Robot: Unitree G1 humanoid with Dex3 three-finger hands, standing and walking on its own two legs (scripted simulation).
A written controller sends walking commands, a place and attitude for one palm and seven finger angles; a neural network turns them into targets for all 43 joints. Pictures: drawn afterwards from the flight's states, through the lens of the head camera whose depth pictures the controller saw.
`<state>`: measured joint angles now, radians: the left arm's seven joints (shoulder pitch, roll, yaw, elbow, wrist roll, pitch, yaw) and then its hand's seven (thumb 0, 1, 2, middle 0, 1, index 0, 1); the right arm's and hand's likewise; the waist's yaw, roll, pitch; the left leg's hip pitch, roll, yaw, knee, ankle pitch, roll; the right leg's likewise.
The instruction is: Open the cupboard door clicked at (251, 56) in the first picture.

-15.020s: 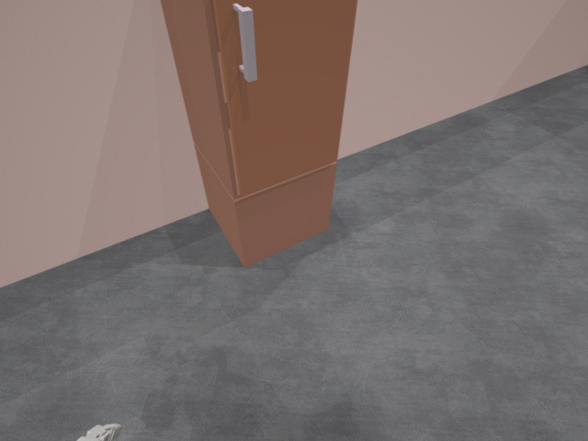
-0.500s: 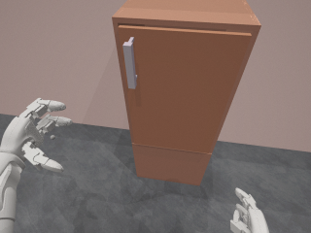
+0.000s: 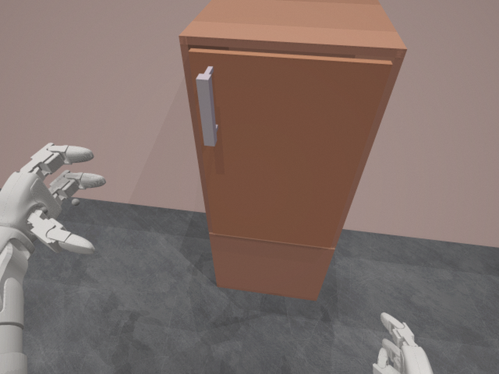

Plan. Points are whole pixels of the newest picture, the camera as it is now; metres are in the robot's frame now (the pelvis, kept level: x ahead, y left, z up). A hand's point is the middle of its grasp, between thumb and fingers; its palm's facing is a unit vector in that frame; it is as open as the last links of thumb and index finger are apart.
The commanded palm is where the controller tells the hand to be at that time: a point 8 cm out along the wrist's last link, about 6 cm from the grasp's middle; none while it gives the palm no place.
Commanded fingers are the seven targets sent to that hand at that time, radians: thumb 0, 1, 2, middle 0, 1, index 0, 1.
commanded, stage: raise the hand with hooked fingers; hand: left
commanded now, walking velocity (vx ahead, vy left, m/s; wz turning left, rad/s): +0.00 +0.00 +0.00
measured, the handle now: (210, 107) +0.59 +0.14 +0.15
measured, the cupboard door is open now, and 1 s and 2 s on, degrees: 0 0 0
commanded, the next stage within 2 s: move the hooked fingers beside the handle in 0.12 s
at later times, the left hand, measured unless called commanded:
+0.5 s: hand (100, 183) +0.33 +0.26 +0.16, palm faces -0.03 -1.00 -0.03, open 14.0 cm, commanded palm +0.31 +0.31 +0.17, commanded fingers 0.00 -0.50 0.30 -0.30 -1.20 -0.30 -1.20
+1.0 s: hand (131, 155) +0.41 +0.25 +0.15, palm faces -0.04 -1.00 +0.01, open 14.0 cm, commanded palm +0.39 +0.29 +0.16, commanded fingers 0.00 -0.50 0.30 -0.30 -1.20 -0.30 -1.20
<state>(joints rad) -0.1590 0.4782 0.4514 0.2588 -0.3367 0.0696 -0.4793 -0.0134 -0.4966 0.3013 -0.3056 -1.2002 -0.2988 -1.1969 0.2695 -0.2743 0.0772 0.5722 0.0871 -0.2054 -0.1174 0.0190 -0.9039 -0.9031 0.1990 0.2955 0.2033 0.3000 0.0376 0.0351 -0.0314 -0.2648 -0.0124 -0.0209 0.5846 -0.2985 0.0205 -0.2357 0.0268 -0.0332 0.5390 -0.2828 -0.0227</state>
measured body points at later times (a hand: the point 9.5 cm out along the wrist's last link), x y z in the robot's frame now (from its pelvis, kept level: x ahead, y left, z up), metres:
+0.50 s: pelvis +0.01 +0.00 +0.00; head +0.00 -0.01 +0.45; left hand +0.33 +0.32 +0.17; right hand +0.18 -0.24 -0.07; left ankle +0.01 +0.11 -0.73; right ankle +0.00 -0.11 -0.73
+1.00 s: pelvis +0.02 +0.01 +0.00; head +0.04 +0.00 +0.45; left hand +0.41 +0.30 +0.15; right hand +0.14 -0.25 -0.09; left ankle +0.01 +0.11 -0.73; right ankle +0.00 -0.11 -0.73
